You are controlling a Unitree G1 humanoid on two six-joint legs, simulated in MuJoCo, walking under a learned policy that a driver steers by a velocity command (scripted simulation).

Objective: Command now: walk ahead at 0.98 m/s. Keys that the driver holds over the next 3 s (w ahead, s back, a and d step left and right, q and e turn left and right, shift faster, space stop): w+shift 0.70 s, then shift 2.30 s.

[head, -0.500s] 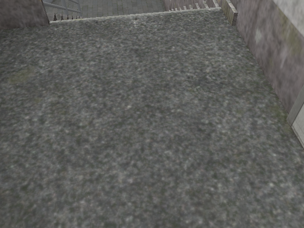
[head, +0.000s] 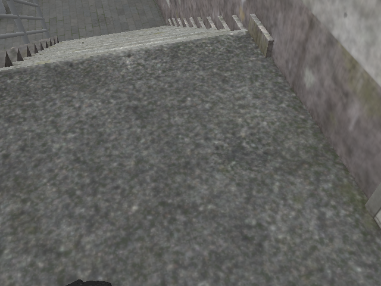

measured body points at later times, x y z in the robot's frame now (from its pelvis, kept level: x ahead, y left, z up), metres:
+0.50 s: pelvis +0.48 -0.01 +0.00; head +0.52 -0.01 +0.44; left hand +0.37 +0.23 -0.14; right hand +0.73 -0.21 -0.08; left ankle +0.73 +0.13 -0.68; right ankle +0.31 -0.07 -0.73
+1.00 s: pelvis +0.95 +0.02 -0.01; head +0.98 +0.02 +0.44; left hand +1.18 +0.23 -0.10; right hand +0.87 -0.24 -0.15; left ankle +0.78 +0.08 -0.73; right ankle +1.16 -0.06 -0.71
